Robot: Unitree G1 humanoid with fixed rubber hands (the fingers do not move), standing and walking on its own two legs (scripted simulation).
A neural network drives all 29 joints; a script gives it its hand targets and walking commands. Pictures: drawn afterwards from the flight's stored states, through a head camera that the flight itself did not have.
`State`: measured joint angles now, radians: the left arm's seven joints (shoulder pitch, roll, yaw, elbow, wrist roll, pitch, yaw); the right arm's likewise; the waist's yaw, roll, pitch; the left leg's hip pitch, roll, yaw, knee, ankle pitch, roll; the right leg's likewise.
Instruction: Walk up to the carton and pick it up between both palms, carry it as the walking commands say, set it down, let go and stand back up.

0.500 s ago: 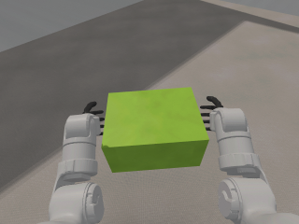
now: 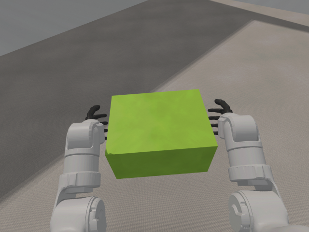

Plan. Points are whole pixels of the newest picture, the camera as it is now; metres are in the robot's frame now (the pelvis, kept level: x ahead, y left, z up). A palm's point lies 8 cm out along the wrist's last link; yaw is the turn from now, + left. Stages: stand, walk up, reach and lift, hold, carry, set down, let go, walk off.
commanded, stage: carry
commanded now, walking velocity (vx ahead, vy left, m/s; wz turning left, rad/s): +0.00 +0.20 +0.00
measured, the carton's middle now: (158, 133) +0.39 +0.00 +0.01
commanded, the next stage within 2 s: none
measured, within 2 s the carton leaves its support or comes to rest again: neither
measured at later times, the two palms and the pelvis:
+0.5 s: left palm (57, 168) +0.26 +0.24 +0.08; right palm (202, 156) +0.27 -0.10 +0.07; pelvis -0.01 +0.06 -0.01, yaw +1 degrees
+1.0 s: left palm (57, 164) +0.27 +0.25 +0.08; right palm (203, 161) +0.25 -0.10 +0.08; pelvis -0.02 +0.07 +0.00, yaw -1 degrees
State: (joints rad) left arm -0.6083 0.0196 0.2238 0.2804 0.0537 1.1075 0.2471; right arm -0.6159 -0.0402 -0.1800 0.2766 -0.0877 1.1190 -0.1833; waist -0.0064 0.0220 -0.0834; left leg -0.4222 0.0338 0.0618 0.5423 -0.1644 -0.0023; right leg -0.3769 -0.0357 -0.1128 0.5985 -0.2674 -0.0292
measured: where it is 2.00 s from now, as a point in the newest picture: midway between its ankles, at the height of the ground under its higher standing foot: outside the picture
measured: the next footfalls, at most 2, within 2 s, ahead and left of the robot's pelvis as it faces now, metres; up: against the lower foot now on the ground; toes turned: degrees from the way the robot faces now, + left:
left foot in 1.24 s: +0.07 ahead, +0.22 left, +0.00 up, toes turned +6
right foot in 1.70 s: -0.03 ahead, +0.03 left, +0.00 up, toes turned -10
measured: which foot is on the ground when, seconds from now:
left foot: down 0.00-1.00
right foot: down 0.00-1.00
